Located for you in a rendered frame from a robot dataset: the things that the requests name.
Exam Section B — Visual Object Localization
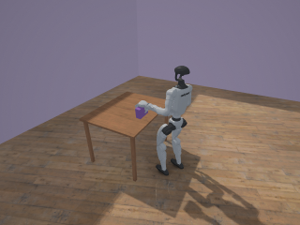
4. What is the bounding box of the robot left hand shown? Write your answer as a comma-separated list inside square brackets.
[135, 100, 149, 113]

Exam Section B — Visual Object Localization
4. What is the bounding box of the left robot forearm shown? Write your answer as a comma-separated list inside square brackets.
[145, 103, 166, 115]

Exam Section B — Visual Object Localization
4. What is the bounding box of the humanoid robot head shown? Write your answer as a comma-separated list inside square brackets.
[174, 66, 190, 90]

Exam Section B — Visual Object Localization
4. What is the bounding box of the robot right upper arm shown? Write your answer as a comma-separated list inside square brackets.
[186, 84, 193, 106]

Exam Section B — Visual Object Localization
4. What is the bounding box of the table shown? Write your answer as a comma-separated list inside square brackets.
[79, 91, 168, 182]

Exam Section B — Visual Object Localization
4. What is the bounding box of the sponge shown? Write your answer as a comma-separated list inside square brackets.
[135, 107, 148, 119]

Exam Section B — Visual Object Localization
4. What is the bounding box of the robot left upper arm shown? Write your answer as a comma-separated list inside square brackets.
[162, 88, 176, 116]

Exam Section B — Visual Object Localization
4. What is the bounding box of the right robot foot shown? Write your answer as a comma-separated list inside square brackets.
[171, 158, 184, 170]

